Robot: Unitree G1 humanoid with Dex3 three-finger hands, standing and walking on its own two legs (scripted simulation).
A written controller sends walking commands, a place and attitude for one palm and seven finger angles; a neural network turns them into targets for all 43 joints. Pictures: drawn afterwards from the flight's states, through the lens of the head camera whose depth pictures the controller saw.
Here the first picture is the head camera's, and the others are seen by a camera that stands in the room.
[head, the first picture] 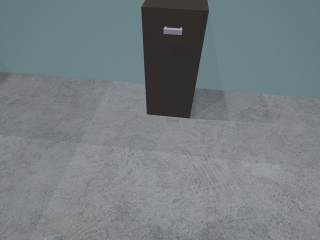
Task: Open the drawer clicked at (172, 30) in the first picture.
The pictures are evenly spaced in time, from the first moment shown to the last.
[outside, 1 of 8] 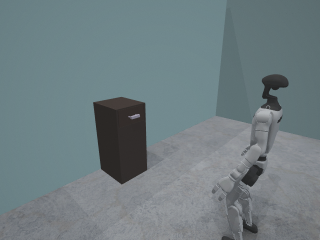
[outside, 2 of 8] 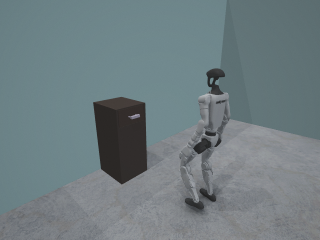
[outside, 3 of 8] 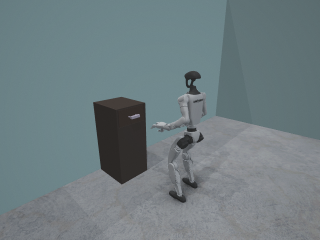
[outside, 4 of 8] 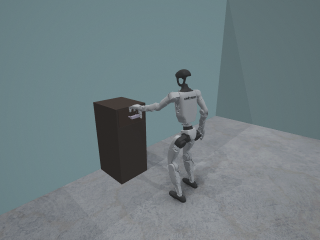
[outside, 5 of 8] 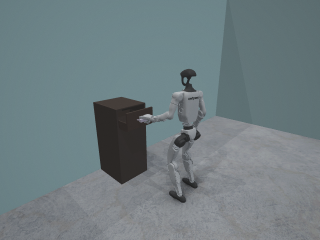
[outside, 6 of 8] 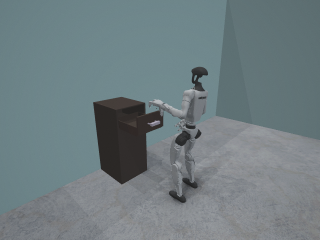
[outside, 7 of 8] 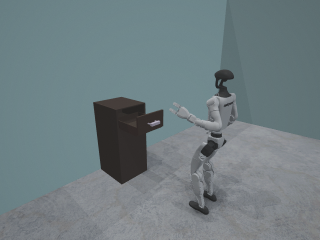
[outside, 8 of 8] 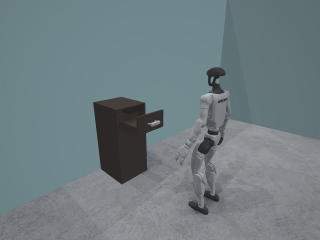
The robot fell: no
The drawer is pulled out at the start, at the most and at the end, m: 0.00 0.30 0.30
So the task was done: yes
